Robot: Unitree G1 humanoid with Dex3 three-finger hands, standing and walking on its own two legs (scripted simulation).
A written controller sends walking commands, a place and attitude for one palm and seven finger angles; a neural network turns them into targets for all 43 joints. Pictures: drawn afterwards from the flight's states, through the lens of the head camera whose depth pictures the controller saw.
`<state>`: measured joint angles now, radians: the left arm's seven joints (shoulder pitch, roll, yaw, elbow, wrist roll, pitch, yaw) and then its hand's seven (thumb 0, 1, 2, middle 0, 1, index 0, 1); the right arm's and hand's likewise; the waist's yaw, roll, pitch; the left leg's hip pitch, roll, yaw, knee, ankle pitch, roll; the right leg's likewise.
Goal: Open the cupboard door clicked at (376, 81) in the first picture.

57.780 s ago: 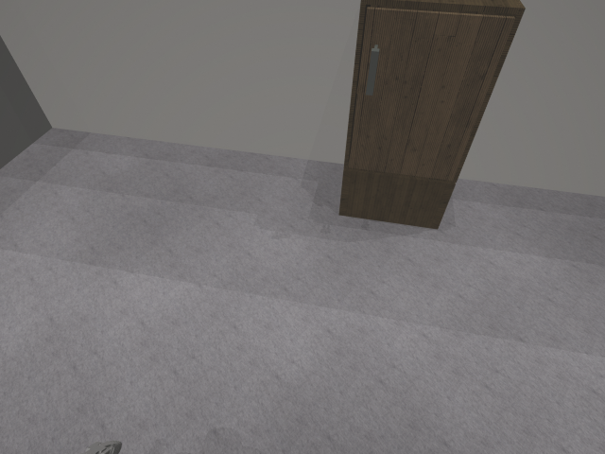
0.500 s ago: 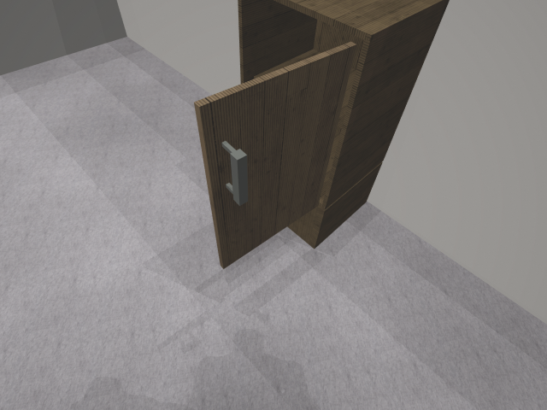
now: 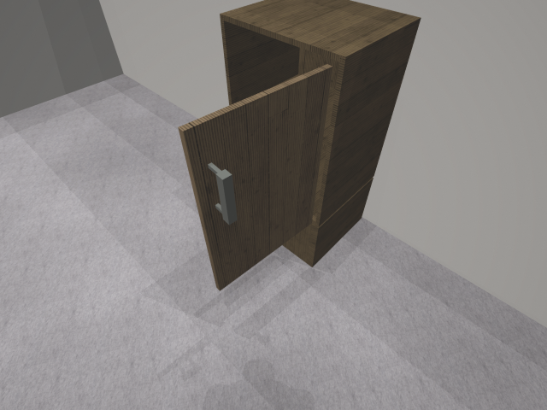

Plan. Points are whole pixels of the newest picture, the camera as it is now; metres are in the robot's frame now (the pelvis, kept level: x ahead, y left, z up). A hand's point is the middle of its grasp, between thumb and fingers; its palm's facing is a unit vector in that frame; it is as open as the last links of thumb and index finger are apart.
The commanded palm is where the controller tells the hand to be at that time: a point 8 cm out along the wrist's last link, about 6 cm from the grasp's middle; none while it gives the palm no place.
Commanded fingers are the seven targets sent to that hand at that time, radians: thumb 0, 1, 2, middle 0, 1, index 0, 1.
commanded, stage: let the arm hang, fingers relaxed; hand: left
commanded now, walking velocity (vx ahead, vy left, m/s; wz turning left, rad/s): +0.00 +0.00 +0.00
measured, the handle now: (221, 193) +0.56 +0.14 -0.04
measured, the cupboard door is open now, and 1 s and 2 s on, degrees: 85 85 85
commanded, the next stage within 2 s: look to check the result in 0.14 s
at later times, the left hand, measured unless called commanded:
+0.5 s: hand out of the picture +0.00 +0.16 -0.17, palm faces +0.05 -0.98 -0.19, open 7.4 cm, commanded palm none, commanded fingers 0.00 0.90 0.90 -0.20 -0.30 -0.20 -0.30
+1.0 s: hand out of the picture +0.04 +0.17 -0.17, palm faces +0.04 -0.97 -0.23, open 7.4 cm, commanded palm none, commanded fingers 0.00 0.90 0.90 -0.20 -0.30 -0.20 -0.30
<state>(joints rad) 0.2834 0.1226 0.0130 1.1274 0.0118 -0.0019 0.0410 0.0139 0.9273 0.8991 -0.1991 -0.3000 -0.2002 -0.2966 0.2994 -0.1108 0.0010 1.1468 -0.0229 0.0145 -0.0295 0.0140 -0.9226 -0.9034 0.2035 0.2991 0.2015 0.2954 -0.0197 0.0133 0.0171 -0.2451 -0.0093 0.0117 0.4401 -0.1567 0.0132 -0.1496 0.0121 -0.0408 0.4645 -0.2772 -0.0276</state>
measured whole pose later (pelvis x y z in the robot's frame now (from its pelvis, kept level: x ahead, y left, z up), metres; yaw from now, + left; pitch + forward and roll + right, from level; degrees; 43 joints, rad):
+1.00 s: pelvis +0.03 -0.02 +0.00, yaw +0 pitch -2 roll +0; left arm 0.24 0.18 0.02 1.13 0.01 -0.02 0.03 0.00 0.90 0.90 -0.20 -0.30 -0.20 -0.30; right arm 0.21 -0.19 0.00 1.15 -0.02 0.00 -0.03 0.01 -0.91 -0.90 0.20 0.30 0.20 0.30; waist -0.01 0.01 0.05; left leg -0.18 0.01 0.00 0.38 -0.17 -0.01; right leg -0.06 0.04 -0.05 0.37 -0.27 -0.05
